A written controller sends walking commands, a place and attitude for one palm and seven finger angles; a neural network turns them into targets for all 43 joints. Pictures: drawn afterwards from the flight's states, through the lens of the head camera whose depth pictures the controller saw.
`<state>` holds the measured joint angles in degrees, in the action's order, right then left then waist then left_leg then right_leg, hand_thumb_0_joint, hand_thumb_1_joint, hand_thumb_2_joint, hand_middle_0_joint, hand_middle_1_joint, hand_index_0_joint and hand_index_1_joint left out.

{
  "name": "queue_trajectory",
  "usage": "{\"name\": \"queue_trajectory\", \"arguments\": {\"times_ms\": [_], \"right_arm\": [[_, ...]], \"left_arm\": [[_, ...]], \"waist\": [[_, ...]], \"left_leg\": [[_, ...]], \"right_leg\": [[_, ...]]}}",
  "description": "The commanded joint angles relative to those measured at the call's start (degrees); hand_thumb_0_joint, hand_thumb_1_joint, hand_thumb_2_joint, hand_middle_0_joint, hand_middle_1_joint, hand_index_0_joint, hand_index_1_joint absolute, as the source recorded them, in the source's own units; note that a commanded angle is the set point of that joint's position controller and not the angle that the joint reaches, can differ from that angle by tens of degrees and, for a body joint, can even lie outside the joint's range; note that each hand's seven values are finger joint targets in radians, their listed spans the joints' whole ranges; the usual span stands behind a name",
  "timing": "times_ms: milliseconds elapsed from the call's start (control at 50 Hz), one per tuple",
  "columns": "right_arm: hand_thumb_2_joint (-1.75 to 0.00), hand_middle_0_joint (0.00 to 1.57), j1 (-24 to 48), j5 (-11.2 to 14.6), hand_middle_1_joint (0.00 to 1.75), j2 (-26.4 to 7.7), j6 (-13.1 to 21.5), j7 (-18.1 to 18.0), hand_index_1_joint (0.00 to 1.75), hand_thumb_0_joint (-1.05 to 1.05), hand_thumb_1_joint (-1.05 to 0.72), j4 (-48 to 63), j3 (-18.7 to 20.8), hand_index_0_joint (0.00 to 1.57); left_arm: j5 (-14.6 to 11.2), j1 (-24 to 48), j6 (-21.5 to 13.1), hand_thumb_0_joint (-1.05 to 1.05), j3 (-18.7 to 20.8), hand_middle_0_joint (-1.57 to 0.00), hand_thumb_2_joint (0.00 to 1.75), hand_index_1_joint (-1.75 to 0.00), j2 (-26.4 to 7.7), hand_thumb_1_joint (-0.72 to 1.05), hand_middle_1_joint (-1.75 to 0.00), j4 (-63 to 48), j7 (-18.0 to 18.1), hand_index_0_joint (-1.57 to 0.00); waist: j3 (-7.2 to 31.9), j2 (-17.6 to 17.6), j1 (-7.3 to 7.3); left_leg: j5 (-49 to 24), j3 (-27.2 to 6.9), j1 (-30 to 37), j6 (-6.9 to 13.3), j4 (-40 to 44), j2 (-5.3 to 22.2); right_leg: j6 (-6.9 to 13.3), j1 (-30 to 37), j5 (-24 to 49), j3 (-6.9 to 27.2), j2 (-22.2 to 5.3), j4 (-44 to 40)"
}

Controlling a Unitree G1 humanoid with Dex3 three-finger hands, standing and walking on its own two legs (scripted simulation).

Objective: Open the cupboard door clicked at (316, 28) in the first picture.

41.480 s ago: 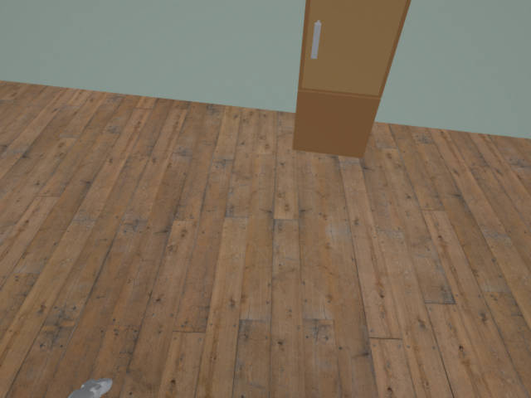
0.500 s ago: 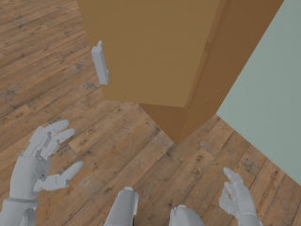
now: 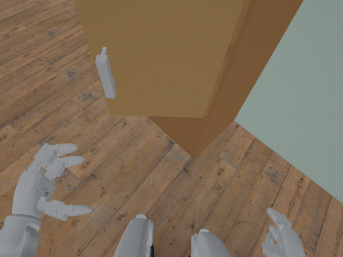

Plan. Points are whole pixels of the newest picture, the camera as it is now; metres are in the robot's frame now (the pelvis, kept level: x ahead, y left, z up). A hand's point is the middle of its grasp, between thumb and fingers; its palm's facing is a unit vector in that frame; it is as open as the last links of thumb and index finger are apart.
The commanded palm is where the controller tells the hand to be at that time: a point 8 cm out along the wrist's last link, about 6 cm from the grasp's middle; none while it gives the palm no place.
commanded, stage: raise the hand with hooked fingers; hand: left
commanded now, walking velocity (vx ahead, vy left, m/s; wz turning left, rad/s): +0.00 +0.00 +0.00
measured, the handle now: (107, 73) +0.59 +0.23 +0.02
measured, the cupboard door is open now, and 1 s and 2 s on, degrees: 46 46 46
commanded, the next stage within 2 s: move the hooked fingers beside the handle in 0.96 s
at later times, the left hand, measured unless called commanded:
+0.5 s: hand (42, 167) +0.28 +0.29 +0.04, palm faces +0.08 -0.99 -0.06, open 14.0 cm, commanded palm +0.26 +0.33 +0.04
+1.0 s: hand (61, 164) +0.29 +0.25 +0.04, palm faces +0.04 -1.00 -0.06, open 14.0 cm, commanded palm +0.27 +0.31 +0.04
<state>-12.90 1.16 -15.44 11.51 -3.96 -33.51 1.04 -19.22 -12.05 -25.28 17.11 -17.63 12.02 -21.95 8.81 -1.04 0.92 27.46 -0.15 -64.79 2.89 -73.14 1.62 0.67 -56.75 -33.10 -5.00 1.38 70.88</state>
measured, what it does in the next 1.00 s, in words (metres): stands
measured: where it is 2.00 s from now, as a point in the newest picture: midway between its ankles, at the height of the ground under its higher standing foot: outside the picture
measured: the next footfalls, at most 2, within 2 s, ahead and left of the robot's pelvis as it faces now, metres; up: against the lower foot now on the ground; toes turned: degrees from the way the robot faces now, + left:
none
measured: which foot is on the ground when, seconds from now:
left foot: down 0.00-1.00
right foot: down 0.00-1.00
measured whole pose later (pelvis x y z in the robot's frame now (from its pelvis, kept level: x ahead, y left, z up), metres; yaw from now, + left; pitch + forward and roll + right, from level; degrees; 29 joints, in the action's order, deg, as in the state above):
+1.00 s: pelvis +0.01 -0.01 +0.00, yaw +0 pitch +20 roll -4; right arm -13.8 1.4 -15.3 8.8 -3.4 -31.7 -1.4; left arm -20.3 -2.1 -23.3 23.0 -21.9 21.5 -26.2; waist 9.7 -1.5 0.8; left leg 28.0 -0.8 -64.8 1.8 -72.8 2.3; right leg 1.7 -57.0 -33.6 -5.4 2.2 70.5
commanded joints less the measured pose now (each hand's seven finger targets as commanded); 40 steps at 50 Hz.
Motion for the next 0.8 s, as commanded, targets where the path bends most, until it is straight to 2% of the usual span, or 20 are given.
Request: {"name": "queue_trajectory", "arguments": {"times_ms": [0, 20, 40, 100, 140, 180, 220, 260, 300, 360, 400, 420, 480, 500, 540, 600, 640, 720, 740, 780], "right_arm": [[-0.90, 0.20, 0.4, -0.4, 0.30, -7.8, 2.6, 0.2, 0.30, 0.00, -0.90, 8.4, 2.7, 0.20], [-0.90, 0.20, 0.7, -0.3, 0.30, -7.9, 2.1, 0.4, 0.30, 0.00, -0.90, 8.2, 2.7, 0.20], [-0.90, 0.20, 0.6, -0.3, 0.30, -8.2, 1.6, 0.5, 0.30, 0.00, -0.90, 8.1, 2.5, 0.20], [-0.90, 0.20, 0.1, 0.1, 0.30, -9.1, 0.5, 0.3, 0.30, 0.00, -0.90, 9.0, 2.0, 0.20], [-0.90, 0.20, 0.0, 0.6, 0.30, -9.8, 0.2, -0.1, 0.30, 0.00, -0.90, 9.8, 1.9, 0.20], [-0.90, 0.20, -0.2, 0.8, 0.30, -10.0, 0.3, -0.5, 0.30, 0.00, -0.90, 10.3, 1.9, 0.20], [-0.90, 0.20, -0.5, 0.4, 0.30, -10.0, 0.7, -0.7, 0.30, 0.00, -0.90, 10.4, 1.9, 0.20], [-0.90, 0.20, -0.2, 0.2, 0.30, -9.7, 0.9, -0.7, 0.30, 0.00, -0.90, 10.2, 1.7, 0.20], [-0.90, 0.20, -0.4, -0.2, 0.30, -9.5, 1.0, -0.8, 0.30, 0.00, -0.90, 9.6, 1.5, 0.20], [-0.90, 0.20, -0.2, -0.1, 0.30, -9.4, 0.6, -0.7, 0.30, 0.00, -0.90, 8.9, 1.3, 0.20], [-0.90, 0.20, -0.6, 0.1, 0.30, -9.7, 0.4, -0.7, 0.30, 0.00, -0.90, 8.9, 1.2, 0.20], [-0.90, 0.20, -0.8, 0.3, 0.30, -10.0, 0.2, -0.7, 0.30, 0.00, -0.90, 8.9, 1.3, 0.20], [-0.90, 0.20, -1.3, 0.8, 0.30, -10.4, 0.4, -0.8, 0.30, 0.00, -0.90, 9.5, 1.7, 0.20], [-0.90, 0.20, -1.5, 0.8, 0.30, -10.2, 0.8, -0.7, 0.30, 0.00, -0.90, 9.8, 1.7, 0.20], [-0.90, 0.20, -1.8, 0.8, 0.30, -10.2, 0.8, -0.4, 0.30, 0.00, -0.90, 9.6, 1.9, 0.20], [-0.90, 0.20, -2.1, 0.5, 0.30, -9.9, 0.8, -0.3, 0.30, 0.00, -0.90, 9.2, 1.9, 0.20], [-0.90, 0.20, -1.6, 0.4, 0.30, -9.6, 0.5, -0.1, 0.30, 0.00, -0.90, 8.9, 1.8, 0.20], [-0.90, 0.20, -1.6, 0.4, 0.30, -9.6, 0.3, 0.0, 0.30, 0.00, -0.90, 8.8, 1.8, 0.20], [-0.90, 0.20, -1.9, 0.6, 0.30, -9.6, 0.1, 0.0, 0.30, 0.00, -0.90, 8.9, 1.8, 0.20], [-0.90, 0.20, -1.8, 0.8, 0.30, -9.8, 0.1, -0.1, 0.30, 0.00, -0.90, 9.3, 2.0, 0.20]], "left_arm": [[-1.5, 3.6, -6.1, 0.00, 9.1, -0.30, 0.32, -1.17, -12.5, -0.45, -1.17, -16.4, 4.1, -0.30], [-1.0, 3.6, -5.8, 0.00, 7.5, -0.30, 0.31, -1.18, -10.4, -0.48, -1.18, -14.0, 4.3, -0.30], [-0.4, 4.4, -5.1, 0.00, 6.9, -0.30, 0.30, -1.20, -10.1, -0.50, -1.20, -11.4, 4.4, -0.30], [0.1, 7.6, -2.0, 0.00, 4.7, -0.30, 0.30, -1.20, -9.1, -0.50, -1.20, -3.9, 2.1, -0.30], [0.2, 10.5, -0.2, 0.00, 4.4, -0.30, 0.30, -1.20, -10.4, -0.50, -1.20, -2.9, -0.2, -0.30], [-0.1, 13.1, 0.4, 0.00, 5.1, -0.30, 0.30, -1.20, -11.7, -0.50, -1.20, -4.5, -1.6, -0.30], [-0.6, 15.9, -0.5, 0.00, 7.4, -0.30, 0.30, -1.20, -14.5, -0.50, -1.20, -7.5, -2.2, -0.30], [-1.0, 17.0, -2.2, 0.00, 9.0, -0.30, 0.30, -1.20, -15.9, -0.50, -1.20, -9.2, -1.8, -0.30], [-1.4, 17.1, -3.5, 0.00, 11.3, -0.30, 0.30, -1.20, -17.6, -0.50, -1.20, -7.5, -1.3, -0.30], [-1.7, 17.4, -3.6, 0.00, 11.7, -0.30, 0.30, -1.20, -17.1, -0.50, -1.20, -2.4, -1.6, -0.30], [-1.7, 18.0, -2.4, 0.00, 11.1, -0.30, 0.30, -1.20, -17.1, -0.50, -1.20, 0.2, -2.9, -0.30], [-1.7, 18.2, -1.4, 0.00, 10.8, -0.30, 0.30, -1.20, -17.0, -0.50, -1.20, 1.6, -3.7, -0.30], [-2.4, 17.9, 0.2, 0.00, 9.1, -0.30, 0.30, -1.20, -16.2, -0.50, -1.20, -0.2, -5.9, -0.30], [-2.8, 17.7, 0.2, 0.00, 9.0, -0.30, 0.30, -1.20, -16.3, -0.50, -1.20, -1.6, -6.3, -0.30], [-2.8, 16.8, 0.1, 0.00, 10.1, -0.30, 0.30, -1.20, -17.2, -0.50, -1.20, -3.1, -6.1, -0.30], [-3.2, 16.1, -1.5, 0.00, 13.2, -0.30, 0.30, -1.20, -19.4, -0.50, -1.20, -2.7, -4.1, -0.30], [-3.1, 16.8, -2.4, 0.00, 13.6, -0.30, 0.30, -1.20, -18.6, -0.50, -1.20, -1.0, -2.9, -0.30], [-2.8, 18.2, -2.9, 0.00, 12.3, -0.30, 0.30, -1.20, -17.4, -0.50, -1.20, -0.1, -2.8, -0.30], [-2.6, 17.8, -2.6, 0.00, 11.5, -0.30, 0.30, -1.20, -17.1, -0.50, -1.20, 0.5, -3.2, -0.30], [-2.1, 17.6, -2.1, 0.00, 9.9, -0.30, 0.30, -1.20, -16.5, -0.50, -1.20, -0.8, -4.0, -0.30]], "waist": [[19.3, -9.0, -2.41], [17.3, -7.8, -1.56], [14.8, -7.0, -0.73], [9.8, -5.0, 0.45], [11.1, -5.2, 0.34], [13.9, -5.6, 0.07], [17.3, -7.0, -0.51], [17.8, -8.1, -0.97], [17.1, -7.0, -1.12], [15.6, -6.5, -0.89], [15.5, -7.7, -0.92], [15.5, -7.1, -0.63], [18.0, -6.9, -0.67], [19.5, -8.0, -1.08], [20.2, -7.7, -1.24], [17.8, -4.4, -1.26], [16.6, -3.6, -1.10], [17.2, -6.0, -0.89], [17.1, -5.2, -0.56], [17.7, -6.2, -0.45]], "left_leg": [[-12.6, -7.7, 28.5, -3.6, 15.2, 0.7], [-10.8, -7.9, 27.8, -3.7, 15.3, 0.8], [-7.5, -8.1, 25.8, -3.6, 15.7, 0.8], [0.3, -8.4, 21.1, -3.2, 17.0, 0.4], [2.8, -8.4, 21.6, -3.0, 17.6, 0.4], [1.2, -8.6, 24.0, -3.0, 17.7, 0.3], [-2.0, -9.2, 27.3, -3.6, 17.3, 0.4], [-3.1, -9.5, 28.6, -4.0, 17.2, 0.4], [-3.7, -9.3, 26.9, -3.9, 16.3, 0.2], [-2.7, -8.1, 23.9, -3.3, 15.4, 0.0], [-2.5, -7.7, 23.1, -3.1, 15.1, 0.0], [-2.2, -7.4, 22.8, -3.0, 15.3, 0.0], [-5.4, -6.9, 24.8, -2.5, 14.9, 0.0], [-7.8, -6.9, 25.9, -2.6, 14.5, 0.1], [-10.2, -6.6, 26.6, -2.5, 14.2, 0.2], [-10.2, -6.0, 23.0, -2.1, 13.0, 0.0], [-8.7, -5.2, 20.4, -1.8, 12.4, -0.2], [-8.3, -4.2, 20.1, -1.6, 11.5, -0.4], [-7.7, -4.0, 19.9, -1.5, 11.7, -0.3], [-7.7, -3.9, 20.8, -1.4, 11.9, -0.3]], "right_leg": [[1.8, -0.7, 9.2, -0.3, 1.4, -8.3], [1.5, -2.2, 8.4, -0.6, 1.3, -8.3], [1.3, -3.3, 7.1, -0.7, 1.3, -8.5], [1.3, -4.0, 4.3, -0.8, 1.5, -9.3], [1.3, -3.5, 3.3, -0.5, 1.4, -10.1], [1.4, -2.7, 4.1, -0.2, 1.4, -10.4], [1.7, -2.7, 5.2, -0.1, 1.5, -9.9], [1.9, -3.1, 5.2, -0.1, 1.5, -9.6], [2.0, -3.2, 5.3, 0.0, 1.7, -9.1], [1.8, -2.8, 4.9, 0.2, 1.5, -9.3], [1.9, -2.6, 5.0, 0.3, 1.5, -9.4], [1.8, -2.6, 4.9, 0.3, 1.4, -9.7], [1.6, -1.1, 6.7, 0.7, 1.3, -10.7], [1.9, -0.6, 7.6, 0.8, 1.4, -10.3], [1.7, -0.1, 8.8, 0.8, 1.4, -10.6], [1.7, 0.6, 8.8, 1.1, 1.8, -10.2], [1.4, 0.9, 7.9, 1.5, 1.6, -10.2], [1.4, 0.8, 7.9, 2.3, 1.5, -10.2], [1.3, 1.2, 7.6, 2.4, 1.5, -10.6], [1.3, 1.2, 7.7, 2.6, 1.4, -11.0]]}}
